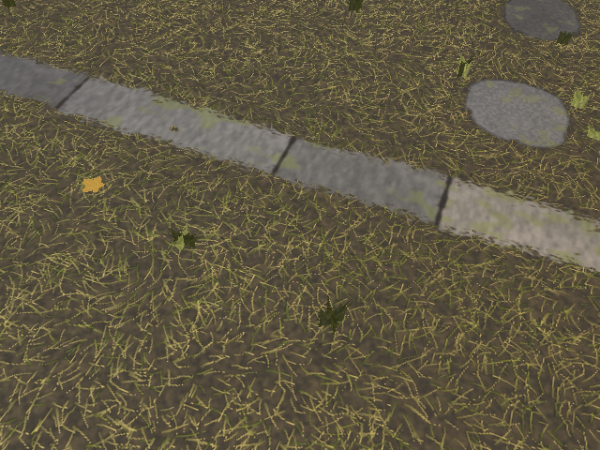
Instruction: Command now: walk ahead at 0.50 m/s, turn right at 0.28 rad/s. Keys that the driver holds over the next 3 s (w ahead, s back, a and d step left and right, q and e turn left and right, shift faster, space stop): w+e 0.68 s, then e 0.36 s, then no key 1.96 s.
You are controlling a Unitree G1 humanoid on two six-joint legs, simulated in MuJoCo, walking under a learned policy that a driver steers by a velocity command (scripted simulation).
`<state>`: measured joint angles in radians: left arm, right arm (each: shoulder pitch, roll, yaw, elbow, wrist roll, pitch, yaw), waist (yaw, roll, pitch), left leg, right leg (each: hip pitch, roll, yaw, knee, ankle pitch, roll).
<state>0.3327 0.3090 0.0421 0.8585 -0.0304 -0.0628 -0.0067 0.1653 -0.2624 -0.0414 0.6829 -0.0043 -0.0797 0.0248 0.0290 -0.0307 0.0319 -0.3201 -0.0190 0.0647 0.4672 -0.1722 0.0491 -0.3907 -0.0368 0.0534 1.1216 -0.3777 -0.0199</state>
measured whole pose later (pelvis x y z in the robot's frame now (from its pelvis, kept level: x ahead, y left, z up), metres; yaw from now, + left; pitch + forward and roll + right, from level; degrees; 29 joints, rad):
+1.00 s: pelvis +0.52 -0.10 -0.01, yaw -35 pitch +1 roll +1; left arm 0.28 0.33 0.08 0.68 -0.02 0.04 0.03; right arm 0.05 -0.25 -0.04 0.68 -0.02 -0.05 0.00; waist 0.04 -0.03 0.07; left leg -0.42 -0.01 0.03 0.50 -0.11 0.02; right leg -0.45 0.05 0.10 1.21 -0.53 0.06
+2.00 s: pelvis +0.56 -0.15 +0.00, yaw -42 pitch -2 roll +0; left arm 0.18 0.24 0.05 0.93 0.01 0.01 0.03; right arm 0.17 -0.25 -0.01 1.01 -0.01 0.00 -0.03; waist -0.01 0.00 0.04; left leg -0.17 0.02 0.01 0.48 -0.27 -0.02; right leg -0.20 0.01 0.02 0.49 -0.25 0.00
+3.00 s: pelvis +0.56 -0.14 +0.00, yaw -42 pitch -1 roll +0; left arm 0.22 0.19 0.01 1.13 0.00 0.01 0.04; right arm 0.29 -0.19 0.00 1.10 0.00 0.00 -0.04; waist 0.00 0.00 0.03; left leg -0.19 0.01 0.00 0.48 -0.27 -0.01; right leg -0.21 0.00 0.02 0.48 -0.25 0.01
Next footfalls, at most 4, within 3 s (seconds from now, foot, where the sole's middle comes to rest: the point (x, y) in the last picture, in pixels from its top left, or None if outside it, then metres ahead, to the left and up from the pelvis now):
0.40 right None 0.37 -0.16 -0.77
0.86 left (347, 356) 0.70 -0.08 -0.77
1.28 right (432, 436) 0.51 -0.27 -0.77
1.54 left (341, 366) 0.67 -0.07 -0.77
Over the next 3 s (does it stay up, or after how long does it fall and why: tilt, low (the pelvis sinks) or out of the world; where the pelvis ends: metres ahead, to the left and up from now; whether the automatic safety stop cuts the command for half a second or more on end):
stays up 0.56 -0.14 0.00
